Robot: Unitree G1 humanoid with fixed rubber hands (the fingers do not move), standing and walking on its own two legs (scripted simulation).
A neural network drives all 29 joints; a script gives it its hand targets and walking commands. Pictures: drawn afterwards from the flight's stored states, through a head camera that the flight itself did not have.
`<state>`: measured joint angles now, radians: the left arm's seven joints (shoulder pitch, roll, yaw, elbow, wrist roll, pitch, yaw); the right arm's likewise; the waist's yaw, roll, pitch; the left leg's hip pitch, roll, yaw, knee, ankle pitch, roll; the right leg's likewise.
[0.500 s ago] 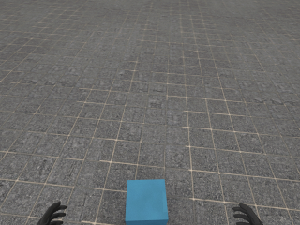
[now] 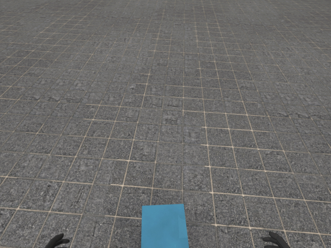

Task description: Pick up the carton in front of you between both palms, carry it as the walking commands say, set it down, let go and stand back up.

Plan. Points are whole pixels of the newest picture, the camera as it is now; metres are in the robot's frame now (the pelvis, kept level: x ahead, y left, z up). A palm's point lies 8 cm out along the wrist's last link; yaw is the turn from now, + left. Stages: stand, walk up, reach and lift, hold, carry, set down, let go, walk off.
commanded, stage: stand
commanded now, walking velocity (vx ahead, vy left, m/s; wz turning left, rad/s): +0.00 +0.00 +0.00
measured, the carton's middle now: (163, 234) +0.36 -0.01 -0.65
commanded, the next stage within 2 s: none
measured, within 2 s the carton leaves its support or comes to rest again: neither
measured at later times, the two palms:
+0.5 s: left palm out of the picture +0.08 +0.30 -0.09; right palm out of the picture +0.08 -0.31 -0.09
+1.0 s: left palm out of the picture +0.07 +0.30 -0.10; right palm out of the picture +0.07 -0.32 -0.09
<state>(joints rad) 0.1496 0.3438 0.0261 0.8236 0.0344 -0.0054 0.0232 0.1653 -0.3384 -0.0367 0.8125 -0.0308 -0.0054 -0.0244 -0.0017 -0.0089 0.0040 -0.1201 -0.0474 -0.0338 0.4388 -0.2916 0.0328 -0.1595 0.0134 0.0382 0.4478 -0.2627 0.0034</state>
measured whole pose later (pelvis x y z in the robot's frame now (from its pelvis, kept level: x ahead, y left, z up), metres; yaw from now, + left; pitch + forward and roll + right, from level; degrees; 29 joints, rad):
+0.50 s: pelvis -0.02 +0.00 +0.01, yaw +0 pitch -3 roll +0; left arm 0.14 0.37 0.01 0.95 0.03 -0.01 0.02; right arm 0.16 -0.36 -0.02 0.95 -0.02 -0.01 -0.01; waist 0.00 -0.01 0.02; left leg -0.09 -0.04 -0.04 0.36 -0.22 0.02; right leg -0.13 0.02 0.04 0.37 -0.19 0.00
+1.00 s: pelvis -0.03 -0.01 +0.01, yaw +0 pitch -3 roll +0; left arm 0.11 0.39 0.00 1.02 0.02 -0.02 0.01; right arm 0.14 -0.38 -0.02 1.01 -0.02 -0.01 -0.01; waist 0.00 -0.01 0.03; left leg -0.08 -0.03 -0.04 0.33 -0.20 0.02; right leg -0.12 0.02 0.03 0.33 -0.16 0.00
